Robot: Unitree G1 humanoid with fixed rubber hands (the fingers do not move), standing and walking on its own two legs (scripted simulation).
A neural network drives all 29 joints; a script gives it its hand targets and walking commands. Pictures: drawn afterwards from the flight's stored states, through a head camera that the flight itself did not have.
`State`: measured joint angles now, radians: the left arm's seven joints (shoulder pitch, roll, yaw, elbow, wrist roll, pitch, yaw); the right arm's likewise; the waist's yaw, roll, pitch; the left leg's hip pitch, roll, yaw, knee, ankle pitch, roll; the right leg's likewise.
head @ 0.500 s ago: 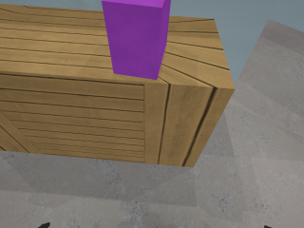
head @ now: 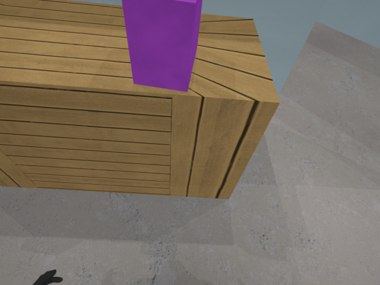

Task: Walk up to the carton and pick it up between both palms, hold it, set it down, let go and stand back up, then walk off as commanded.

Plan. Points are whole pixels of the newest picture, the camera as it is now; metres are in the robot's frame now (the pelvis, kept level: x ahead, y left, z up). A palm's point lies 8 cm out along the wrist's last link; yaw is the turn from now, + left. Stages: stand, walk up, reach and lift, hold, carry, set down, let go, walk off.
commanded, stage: walk off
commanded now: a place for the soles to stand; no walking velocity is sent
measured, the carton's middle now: (168, 26) +0.80 +0.13 +0.12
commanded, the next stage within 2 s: none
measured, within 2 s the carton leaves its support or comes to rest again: neither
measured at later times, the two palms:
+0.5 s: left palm out of the picture +0.04 +0.34 -0.12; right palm out of the picture +0.01 -0.26 -0.08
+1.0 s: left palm out of the picture +0.01 +0.29 -0.13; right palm out of the picture +0.11 -0.27 -0.09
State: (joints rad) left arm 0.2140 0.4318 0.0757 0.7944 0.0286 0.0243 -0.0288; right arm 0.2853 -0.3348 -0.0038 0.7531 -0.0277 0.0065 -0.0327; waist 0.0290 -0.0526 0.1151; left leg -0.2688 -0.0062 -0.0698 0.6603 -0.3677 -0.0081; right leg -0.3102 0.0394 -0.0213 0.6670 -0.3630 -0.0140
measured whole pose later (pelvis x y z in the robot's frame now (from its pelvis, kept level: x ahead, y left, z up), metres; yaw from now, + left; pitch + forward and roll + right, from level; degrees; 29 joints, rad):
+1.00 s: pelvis -0.04 +0.01 -0.01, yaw +3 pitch -2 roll -2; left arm 0.25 0.32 0.03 0.82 0.01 0.02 -0.01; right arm 0.17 -0.35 -0.01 0.79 0.01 -0.04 -0.03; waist 0.05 -0.01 0.08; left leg -0.26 -0.03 -0.08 0.68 -0.39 0.01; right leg -0.32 0.02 -0.02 0.67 -0.32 -0.01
